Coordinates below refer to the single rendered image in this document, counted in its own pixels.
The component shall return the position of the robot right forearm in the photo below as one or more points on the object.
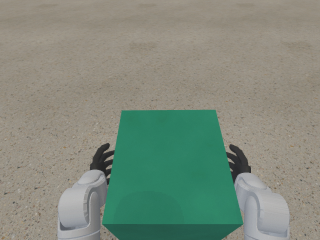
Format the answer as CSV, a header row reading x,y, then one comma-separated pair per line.
x,y
266,214

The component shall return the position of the robot left hand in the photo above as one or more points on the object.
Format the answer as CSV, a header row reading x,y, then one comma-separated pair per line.
x,y
99,158

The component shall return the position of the robot left forearm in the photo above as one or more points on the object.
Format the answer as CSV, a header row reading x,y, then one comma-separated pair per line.
x,y
79,215

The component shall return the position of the robot right hand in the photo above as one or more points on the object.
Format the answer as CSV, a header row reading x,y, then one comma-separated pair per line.
x,y
240,164

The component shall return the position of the carton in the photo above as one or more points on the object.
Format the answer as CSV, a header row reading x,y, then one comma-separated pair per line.
x,y
170,178

